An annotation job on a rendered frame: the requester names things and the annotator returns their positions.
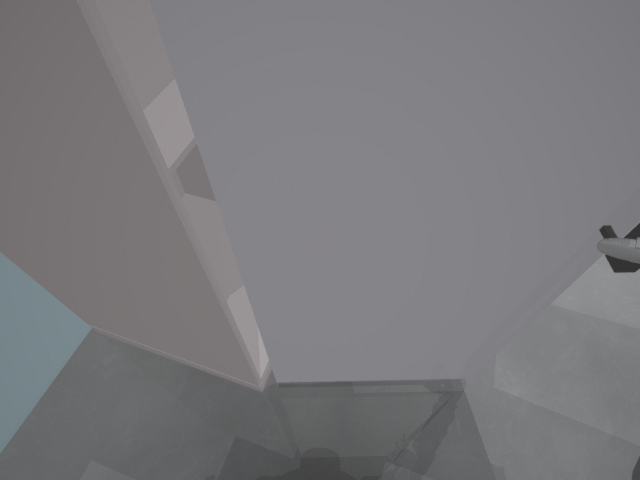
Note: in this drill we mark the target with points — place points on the fridge door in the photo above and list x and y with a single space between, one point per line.
407 184

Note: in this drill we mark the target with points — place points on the handle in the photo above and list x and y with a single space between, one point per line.
619 265

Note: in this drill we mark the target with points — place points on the robot right hand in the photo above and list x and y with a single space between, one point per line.
621 248

